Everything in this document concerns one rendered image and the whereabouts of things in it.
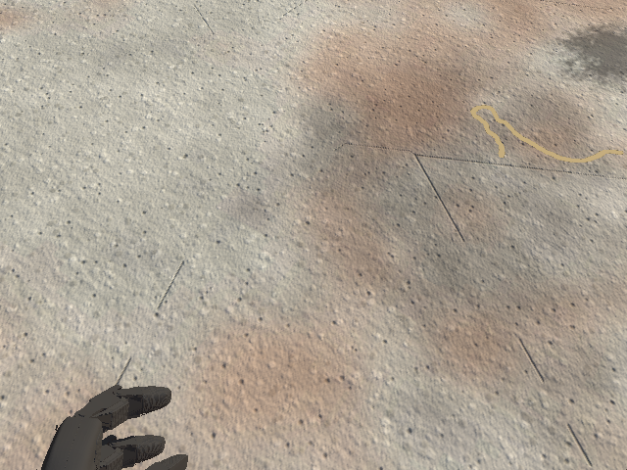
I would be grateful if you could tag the left robot hand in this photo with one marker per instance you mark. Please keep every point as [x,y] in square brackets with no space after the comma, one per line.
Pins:
[78,444]

